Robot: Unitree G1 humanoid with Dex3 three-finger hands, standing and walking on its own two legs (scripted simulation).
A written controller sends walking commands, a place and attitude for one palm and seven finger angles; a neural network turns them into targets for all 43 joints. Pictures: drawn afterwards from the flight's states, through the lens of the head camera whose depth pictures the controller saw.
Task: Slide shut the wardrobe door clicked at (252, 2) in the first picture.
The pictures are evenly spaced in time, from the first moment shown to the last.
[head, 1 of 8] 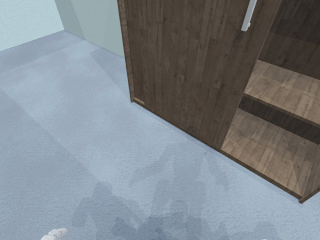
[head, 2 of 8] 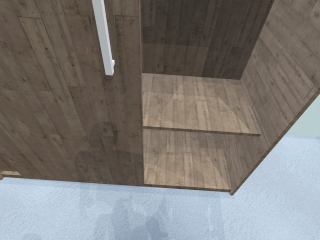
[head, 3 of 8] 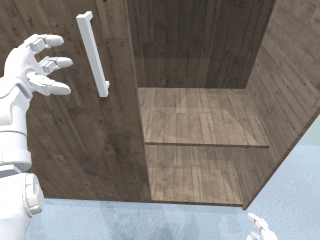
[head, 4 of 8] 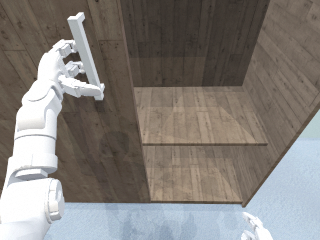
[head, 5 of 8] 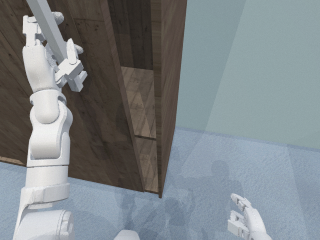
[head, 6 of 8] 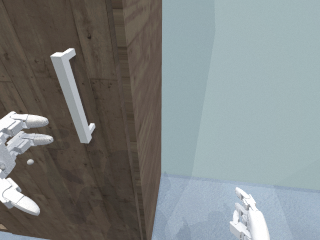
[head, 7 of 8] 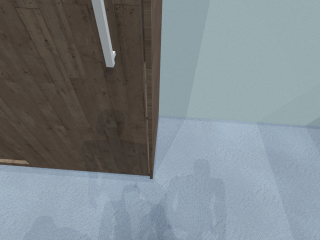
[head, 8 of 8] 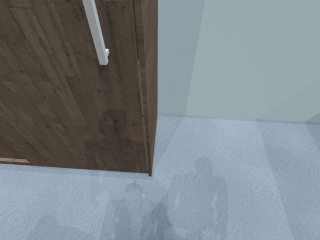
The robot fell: no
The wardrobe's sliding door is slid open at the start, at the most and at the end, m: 0.56 0.56 0.01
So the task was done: yes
